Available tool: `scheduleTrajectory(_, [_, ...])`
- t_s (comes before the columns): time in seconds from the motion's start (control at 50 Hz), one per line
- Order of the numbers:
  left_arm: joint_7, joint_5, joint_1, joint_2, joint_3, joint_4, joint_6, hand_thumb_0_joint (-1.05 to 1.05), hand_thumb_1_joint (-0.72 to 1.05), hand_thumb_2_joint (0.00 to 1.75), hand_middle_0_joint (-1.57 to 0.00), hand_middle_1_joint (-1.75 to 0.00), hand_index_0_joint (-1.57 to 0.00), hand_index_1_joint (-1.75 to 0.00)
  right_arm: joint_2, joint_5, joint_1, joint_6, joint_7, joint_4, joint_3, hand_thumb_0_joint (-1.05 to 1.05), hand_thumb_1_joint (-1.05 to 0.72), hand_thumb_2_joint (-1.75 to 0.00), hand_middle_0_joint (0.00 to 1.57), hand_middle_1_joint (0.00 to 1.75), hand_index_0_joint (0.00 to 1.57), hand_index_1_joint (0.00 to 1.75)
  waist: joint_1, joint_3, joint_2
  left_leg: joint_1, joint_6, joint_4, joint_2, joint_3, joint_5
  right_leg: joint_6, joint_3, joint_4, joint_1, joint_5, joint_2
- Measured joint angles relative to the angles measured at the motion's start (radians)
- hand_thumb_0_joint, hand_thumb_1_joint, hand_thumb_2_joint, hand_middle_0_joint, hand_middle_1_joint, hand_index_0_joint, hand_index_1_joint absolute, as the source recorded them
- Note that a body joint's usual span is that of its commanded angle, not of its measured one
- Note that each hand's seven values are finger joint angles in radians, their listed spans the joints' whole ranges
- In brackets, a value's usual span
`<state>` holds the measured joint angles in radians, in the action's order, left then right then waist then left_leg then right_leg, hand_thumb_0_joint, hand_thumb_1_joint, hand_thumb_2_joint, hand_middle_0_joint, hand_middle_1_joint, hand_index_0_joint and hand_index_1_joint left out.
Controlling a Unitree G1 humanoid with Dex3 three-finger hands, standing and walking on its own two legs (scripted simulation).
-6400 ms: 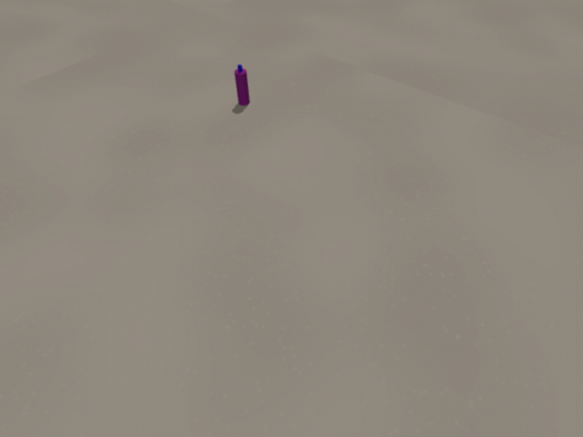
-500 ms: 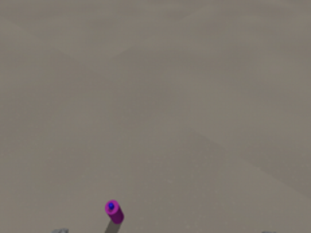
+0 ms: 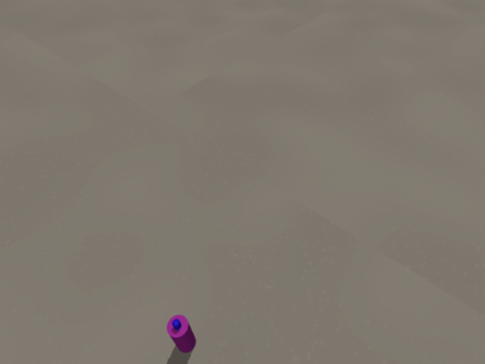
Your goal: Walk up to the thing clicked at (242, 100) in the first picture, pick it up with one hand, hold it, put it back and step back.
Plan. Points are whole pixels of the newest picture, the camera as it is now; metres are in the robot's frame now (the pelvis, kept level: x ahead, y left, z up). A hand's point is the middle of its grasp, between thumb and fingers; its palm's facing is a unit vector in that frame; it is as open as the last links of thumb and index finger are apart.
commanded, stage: walk up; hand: left
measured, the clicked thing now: (181, 333) +0.35 +0.24 -0.66
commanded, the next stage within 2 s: stand in 0.26 s
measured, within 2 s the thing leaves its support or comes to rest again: neither
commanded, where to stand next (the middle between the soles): +0.01 +0.01 m, yaw +2 degrees
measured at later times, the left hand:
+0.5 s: hand out of the picture +0.08 +0.26 -0.16, palm faces -0.01 -0.94 -0.33, open 7.4 cm
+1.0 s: hand out of the picture +0.07 +0.25 -0.16, palm faces -0.01 -0.94 -0.33, open 7.4 cm
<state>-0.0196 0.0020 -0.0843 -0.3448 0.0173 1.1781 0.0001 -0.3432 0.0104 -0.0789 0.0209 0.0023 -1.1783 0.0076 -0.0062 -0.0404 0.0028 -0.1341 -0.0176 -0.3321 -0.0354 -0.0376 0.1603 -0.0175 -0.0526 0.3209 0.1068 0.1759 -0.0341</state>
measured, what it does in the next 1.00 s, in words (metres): stands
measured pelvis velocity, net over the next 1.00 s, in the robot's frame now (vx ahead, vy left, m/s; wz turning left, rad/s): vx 0.00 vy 0.00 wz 0.01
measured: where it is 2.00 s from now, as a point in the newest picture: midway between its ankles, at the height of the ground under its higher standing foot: outside the picture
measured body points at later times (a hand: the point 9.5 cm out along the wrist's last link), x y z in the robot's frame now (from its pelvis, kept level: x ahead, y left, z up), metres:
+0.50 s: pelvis +0.00 +0.00 +0.00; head +0.01 +0.01 +0.45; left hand +0.08 +0.30 -0.13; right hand +0.09 -0.30 -0.13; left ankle +0.01 +0.13 -0.75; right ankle +0.00 -0.13 -0.75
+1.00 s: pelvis +0.00 +0.00 +0.00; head +0.01 +0.00 +0.45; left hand +0.07 +0.30 -0.13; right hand +0.08 -0.30 -0.13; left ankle +0.01 +0.13 -0.75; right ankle +0.00 -0.13 -0.75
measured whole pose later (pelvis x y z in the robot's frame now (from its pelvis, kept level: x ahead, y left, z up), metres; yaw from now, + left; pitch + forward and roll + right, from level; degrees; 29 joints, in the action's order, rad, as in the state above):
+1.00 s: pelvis +0.00 +0.00 +0.00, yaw +1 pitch -2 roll +0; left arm -0.01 0.01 -0.11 -0.35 0.00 1.14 -0.01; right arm -0.35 0.02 -0.10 0.01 0.01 -1.16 0.00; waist 0.00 -0.04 0.00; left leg -0.13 -0.02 -0.32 -0.03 -0.03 0.15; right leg -0.02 -0.06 0.31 0.10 0.17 -0.04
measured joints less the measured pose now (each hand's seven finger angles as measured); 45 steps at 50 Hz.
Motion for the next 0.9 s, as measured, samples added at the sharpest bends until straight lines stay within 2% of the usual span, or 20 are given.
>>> scheduleTrajectory(0.9, [0.007, 0.007, -0.026, -0.009, -0.017, -0.035, -0.011, 0.01, 0.91, 0.89, -0.20, -0.30, -0.20, -0.30, -0.004, 0.004, -0.018, -0.012, 0.007, 0.017, -0.007, 0.01, -0.91, -0.89, 0.20, 0.30, 0.21, 0.30, 0.007, -0.002, -0.001, 0.006, 0.003, 0.016, 0.009, 0.009, -0.011, -0.004, -0.009, -0.009, -0.007, -0.004, -0.009])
